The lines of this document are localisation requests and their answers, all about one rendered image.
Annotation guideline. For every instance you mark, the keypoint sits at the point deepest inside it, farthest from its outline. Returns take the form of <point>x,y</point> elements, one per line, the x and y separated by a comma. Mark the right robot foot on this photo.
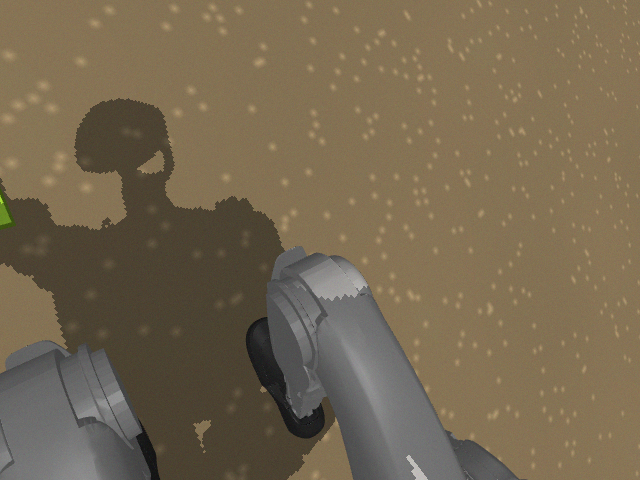
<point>260,352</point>

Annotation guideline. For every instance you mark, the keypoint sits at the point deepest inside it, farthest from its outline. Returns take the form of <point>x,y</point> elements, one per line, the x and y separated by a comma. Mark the small box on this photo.
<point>6,218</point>

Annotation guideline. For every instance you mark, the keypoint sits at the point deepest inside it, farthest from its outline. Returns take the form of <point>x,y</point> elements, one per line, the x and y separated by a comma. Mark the right robot hand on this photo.
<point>477,463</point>

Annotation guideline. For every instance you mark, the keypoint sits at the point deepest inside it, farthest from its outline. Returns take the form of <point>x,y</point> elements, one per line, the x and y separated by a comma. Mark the left robot foot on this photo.
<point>148,452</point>

